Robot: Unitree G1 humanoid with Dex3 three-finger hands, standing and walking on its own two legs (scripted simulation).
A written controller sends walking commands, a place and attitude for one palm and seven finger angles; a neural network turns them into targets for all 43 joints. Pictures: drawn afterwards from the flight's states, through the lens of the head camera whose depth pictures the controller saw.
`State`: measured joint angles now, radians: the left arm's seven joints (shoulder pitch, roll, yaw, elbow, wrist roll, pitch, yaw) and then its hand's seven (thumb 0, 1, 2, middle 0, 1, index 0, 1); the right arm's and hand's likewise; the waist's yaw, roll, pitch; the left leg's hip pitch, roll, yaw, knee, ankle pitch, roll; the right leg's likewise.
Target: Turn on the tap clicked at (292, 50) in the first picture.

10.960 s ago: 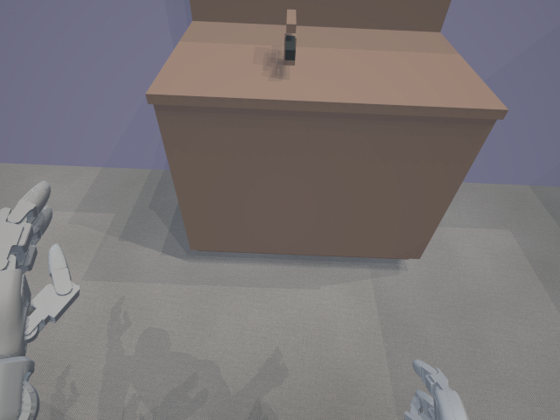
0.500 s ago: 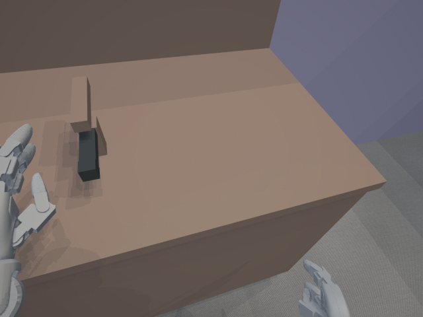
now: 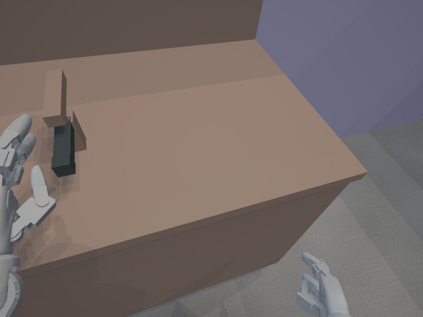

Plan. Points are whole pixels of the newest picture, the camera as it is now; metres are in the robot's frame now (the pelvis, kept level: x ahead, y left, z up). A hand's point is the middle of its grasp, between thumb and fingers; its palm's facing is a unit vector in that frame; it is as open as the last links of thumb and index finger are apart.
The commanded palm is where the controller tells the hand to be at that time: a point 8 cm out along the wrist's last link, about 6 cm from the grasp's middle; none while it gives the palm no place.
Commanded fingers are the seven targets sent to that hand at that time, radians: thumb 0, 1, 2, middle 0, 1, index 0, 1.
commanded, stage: come to a stop and stand still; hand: left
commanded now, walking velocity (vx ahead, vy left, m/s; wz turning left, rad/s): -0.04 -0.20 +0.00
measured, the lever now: (63, 165) +0.32 +0.29 +0.10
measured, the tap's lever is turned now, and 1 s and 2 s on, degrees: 0 0 0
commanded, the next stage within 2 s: look again from close up in 1.16 s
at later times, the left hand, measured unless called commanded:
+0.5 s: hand (59, 212) +0.21 +0.23 +0.15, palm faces +0.40 -0.85 -0.35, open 7.4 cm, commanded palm +0.16 +0.27 +0.17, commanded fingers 0.00 0.90 0.90 -0.20 -0.30 -0.20 -0.30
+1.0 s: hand out of the picture +0.23 +0.32 +0.16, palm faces +0.43 -0.81 -0.39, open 7.4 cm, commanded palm +0.16 +0.33 +0.17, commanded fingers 0.00 0.90 0.90 -0.20 -0.30 -0.20 -0.30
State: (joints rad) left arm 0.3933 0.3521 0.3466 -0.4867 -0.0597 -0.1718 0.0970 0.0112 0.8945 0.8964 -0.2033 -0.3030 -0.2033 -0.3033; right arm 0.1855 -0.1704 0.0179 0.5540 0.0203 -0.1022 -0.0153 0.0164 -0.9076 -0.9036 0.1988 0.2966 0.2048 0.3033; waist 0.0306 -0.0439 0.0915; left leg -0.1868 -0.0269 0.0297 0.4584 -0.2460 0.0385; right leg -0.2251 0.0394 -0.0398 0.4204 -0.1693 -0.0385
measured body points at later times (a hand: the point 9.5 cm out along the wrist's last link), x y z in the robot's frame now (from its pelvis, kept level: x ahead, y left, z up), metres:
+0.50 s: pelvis +0.00 -0.01 +0.00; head +0.03 +0.00 +0.45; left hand +0.19 +0.28 +0.17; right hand +0.18 -0.25 -0.08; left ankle +0.00 +0.09 -0.74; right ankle +0.04 -0.09 -0.74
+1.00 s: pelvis +0.00 +0.05 -0.01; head +0.02 +0.08 +0.44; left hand +0.20 +0.36 +0.18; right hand +0.17 -0.15 -0.09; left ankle +0.00 +0.09 -0.74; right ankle +0.04 -0.09 -0.74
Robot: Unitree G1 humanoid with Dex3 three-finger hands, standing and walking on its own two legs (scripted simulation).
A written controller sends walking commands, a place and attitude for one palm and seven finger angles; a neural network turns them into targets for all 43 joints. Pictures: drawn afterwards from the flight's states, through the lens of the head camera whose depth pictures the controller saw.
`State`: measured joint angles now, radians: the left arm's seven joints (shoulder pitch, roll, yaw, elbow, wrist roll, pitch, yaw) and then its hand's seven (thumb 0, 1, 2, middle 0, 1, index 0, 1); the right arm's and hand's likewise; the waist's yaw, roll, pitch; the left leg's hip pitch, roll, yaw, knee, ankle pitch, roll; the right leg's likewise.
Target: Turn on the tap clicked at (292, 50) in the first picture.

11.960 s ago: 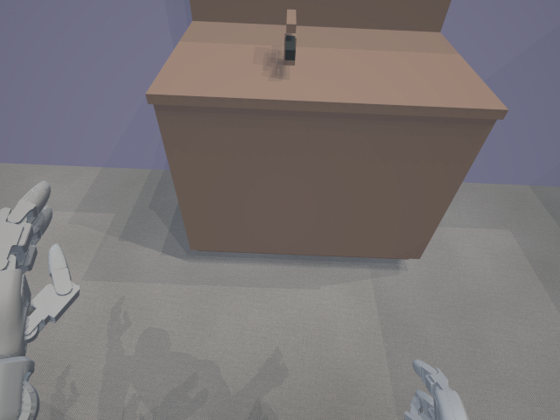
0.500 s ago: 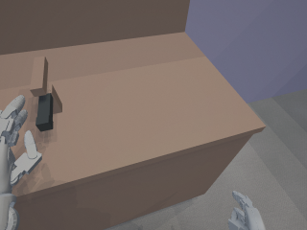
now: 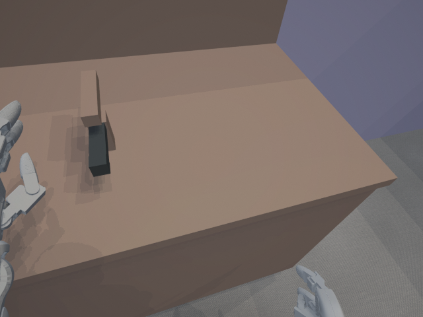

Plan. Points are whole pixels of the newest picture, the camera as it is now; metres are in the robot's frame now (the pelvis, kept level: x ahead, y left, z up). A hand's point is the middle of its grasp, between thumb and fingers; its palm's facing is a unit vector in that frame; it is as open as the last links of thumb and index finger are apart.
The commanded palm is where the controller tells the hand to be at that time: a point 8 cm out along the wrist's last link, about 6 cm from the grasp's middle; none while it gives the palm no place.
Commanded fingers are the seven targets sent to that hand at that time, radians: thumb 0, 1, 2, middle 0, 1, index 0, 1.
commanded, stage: come to a stop and stand still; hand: left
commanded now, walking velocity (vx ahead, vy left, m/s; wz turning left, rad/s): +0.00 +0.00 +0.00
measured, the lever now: (99, 165) +0.32 +0.25 +0.11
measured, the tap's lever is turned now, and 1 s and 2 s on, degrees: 0 0 0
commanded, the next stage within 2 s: look again from close up in 0.16 s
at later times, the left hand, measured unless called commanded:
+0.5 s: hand (79, 200) +0.21 +0.21 +0.17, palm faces +0.38 -0.85 -0.36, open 7.4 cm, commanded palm +0.16 +0.25 +0.18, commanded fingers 0.00 0.90 0.90 -0.20 -0.30 -0.20 -0.30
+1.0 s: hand (72, 196) +0.21 +0.22 +0.18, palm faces +0.40 -0.79 -0.46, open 7.4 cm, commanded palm +0.15 +0.24 +0.18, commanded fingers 0.00 0.90 0.90 -0.20 -0.30 -0.20 -0.30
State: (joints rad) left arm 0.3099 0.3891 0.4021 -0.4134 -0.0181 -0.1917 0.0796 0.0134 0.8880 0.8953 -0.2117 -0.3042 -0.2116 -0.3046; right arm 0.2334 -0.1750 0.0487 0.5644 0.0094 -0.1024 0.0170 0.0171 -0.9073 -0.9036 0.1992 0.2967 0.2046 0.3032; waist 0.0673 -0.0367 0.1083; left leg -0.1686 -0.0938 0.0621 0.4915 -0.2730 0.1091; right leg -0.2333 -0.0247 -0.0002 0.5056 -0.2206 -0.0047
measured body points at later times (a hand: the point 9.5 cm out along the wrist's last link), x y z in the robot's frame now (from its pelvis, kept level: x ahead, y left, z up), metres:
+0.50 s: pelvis +0.00 -0.03 +0.01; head +0.02 -0.01 +0.45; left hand +0.19 +0.26 +0.19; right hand +0.19 -0.24 -0.06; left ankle +0.00 +0.04 -0.73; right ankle +0.04 -0.14 -0.73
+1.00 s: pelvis -0.01 -0.05 +0.01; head +0.00 -0.03 +0.45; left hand +0.19 +0.26 +0.20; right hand +0.16 -0.27 -0.07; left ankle +0.00 +0.04 -0.73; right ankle +0.04 -0.14 -0.73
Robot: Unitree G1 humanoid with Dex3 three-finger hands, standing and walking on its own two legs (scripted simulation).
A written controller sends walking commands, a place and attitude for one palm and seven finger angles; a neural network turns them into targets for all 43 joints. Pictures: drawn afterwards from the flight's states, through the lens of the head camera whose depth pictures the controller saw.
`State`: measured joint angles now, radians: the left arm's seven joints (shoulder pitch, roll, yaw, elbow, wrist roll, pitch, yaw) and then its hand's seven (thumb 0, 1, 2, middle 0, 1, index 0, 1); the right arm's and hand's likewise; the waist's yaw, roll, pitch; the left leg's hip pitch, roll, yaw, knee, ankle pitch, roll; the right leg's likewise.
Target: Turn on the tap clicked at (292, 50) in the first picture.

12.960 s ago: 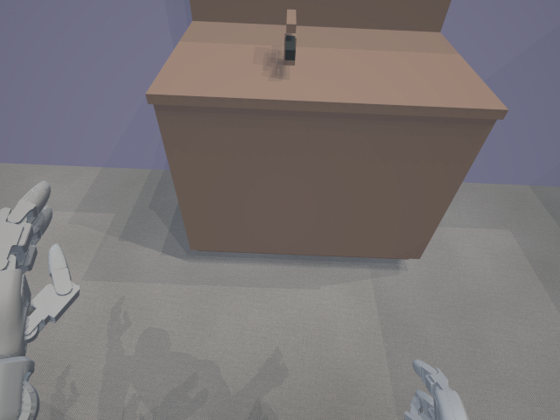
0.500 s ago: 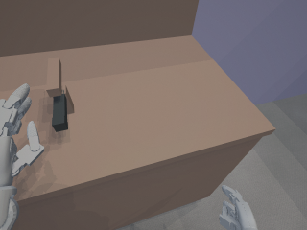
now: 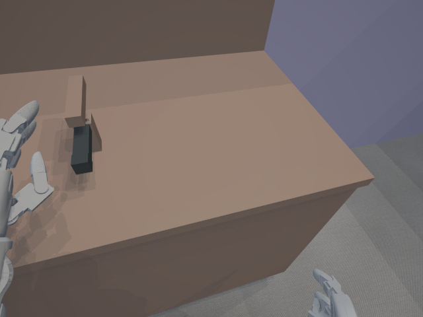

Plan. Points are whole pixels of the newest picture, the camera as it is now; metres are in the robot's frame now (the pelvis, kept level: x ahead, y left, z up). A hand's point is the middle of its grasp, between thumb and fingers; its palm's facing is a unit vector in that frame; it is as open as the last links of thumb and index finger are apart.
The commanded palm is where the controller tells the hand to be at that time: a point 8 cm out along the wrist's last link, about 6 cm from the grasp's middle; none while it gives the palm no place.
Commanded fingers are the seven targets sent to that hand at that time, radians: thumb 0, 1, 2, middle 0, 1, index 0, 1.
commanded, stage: come to a stop and stand still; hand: left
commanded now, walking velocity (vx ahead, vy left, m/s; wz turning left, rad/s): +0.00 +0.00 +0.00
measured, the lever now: (82, 163) +0.33 +0.29 +0.10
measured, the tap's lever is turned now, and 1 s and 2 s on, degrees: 0 0 0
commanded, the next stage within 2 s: look again from close up in 0.62 s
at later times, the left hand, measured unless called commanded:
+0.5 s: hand (50, 169) +0.26 +0.27 +0.18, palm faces +0.41 -0.85 -0.33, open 7.4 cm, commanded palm +0.19 +0.30 +0.18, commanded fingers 0.00 0.90 0.90 -0.20 -0.30 -0.20 -0.30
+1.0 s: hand (53, 191) +0.23 +0.26 +0.16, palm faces +0.38 -0.85 -0.36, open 7.4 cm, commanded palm +0.18 +0.30 +0.18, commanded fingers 0.00 0.90 0.90 -0.20 -0.30 -0.20 -0.30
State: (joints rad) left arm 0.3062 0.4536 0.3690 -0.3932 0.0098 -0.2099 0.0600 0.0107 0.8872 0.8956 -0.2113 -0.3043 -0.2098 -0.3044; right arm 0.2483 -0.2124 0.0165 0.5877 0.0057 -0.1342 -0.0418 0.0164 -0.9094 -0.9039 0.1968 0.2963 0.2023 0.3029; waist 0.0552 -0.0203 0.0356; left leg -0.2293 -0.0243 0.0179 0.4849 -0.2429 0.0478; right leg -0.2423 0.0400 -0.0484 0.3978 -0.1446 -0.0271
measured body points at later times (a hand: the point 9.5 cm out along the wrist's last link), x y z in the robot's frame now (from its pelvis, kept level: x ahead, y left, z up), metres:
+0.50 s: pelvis +0.03 +0.02 +0.00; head +0.06 +0.05 +0.45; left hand +0.23 +0.31 +0.20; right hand +0.23 -0.19 -0.06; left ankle +0.01 +0.08 -0.74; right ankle +0.04 -0.10 -0.74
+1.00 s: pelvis +0.01 +0.02 +0.00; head +0.03 +0.04 +0.45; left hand +0.21 +0.31 +0.18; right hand +0.19 -0.20 -0.07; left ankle +0.01 +0.08 -0.74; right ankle +0.04 -0.10 -0.74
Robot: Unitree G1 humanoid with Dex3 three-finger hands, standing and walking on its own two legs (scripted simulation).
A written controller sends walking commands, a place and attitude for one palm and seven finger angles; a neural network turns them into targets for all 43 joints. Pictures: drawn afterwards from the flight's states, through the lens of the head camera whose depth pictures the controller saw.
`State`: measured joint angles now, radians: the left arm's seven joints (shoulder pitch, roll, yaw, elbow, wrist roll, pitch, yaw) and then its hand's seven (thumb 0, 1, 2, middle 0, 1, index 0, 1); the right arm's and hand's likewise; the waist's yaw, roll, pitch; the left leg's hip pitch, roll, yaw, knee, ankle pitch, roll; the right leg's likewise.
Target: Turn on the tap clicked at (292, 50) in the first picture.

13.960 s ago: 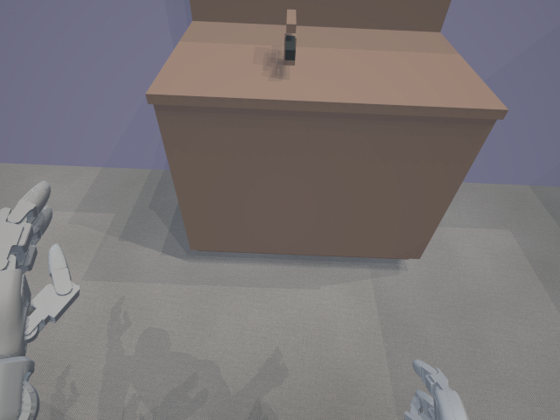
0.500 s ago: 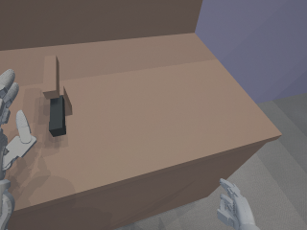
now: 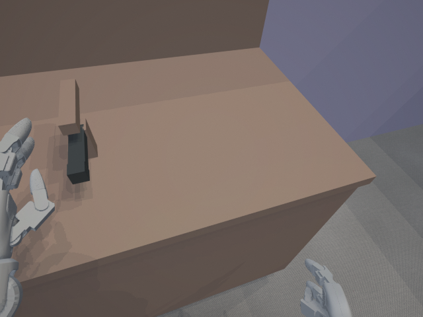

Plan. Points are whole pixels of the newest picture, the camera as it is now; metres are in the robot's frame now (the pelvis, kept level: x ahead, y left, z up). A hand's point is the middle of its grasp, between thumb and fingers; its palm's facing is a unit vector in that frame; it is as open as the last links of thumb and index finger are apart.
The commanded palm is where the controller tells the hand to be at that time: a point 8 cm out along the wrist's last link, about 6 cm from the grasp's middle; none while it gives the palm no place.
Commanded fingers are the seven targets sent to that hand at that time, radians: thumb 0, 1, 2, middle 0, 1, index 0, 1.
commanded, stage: look again from close up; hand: left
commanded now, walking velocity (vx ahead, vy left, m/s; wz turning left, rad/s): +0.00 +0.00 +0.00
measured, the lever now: (78, 172) +0.31 +0.27 +0.10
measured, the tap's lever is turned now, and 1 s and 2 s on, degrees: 0 0 0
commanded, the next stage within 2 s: come to a stop and stand still in 0.02 s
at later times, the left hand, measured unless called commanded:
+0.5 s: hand (41, 181) +0.24 +0.26 +0.19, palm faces +0.42 -0.83 -0.35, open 7.4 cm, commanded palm +0.16 +0.28 +0.17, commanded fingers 0.00 0.90 0.90 -0.20 -0.30 -0.20 -0.30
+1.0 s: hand (48, 196) +0.23 +0.26 +0.16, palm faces +0.34 -0.86 -0.37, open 7.4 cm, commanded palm +0.17 +0.29 +0.17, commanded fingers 0.00 0.90 0.90 -0.20 -0.30 -0.20 -0.30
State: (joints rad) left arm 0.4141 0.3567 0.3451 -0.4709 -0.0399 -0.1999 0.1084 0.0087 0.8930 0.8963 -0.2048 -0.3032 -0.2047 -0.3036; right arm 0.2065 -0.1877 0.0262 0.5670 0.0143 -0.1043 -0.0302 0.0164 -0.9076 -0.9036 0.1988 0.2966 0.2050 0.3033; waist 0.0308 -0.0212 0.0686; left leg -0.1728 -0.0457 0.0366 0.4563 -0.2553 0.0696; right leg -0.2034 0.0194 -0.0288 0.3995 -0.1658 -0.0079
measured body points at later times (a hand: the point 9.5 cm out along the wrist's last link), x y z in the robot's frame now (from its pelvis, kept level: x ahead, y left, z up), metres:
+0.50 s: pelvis +0.00 +0.01 +0.00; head +0.01 +0.01 +0.45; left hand +0.21 +0.30 +0.20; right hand +0.18 -0.22 -0.07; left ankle +0.00 +0.07 -0.74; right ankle +0.03 -0.12 -0.74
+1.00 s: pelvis +0.01 +0.02 +0.00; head +0.03 +0.04 +0.45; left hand +0.21 +0.30 +0.18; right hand +0.20 -0.21 -0.06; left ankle +0.00 +0.07 -0.74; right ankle +0.03 -0.12 -0.74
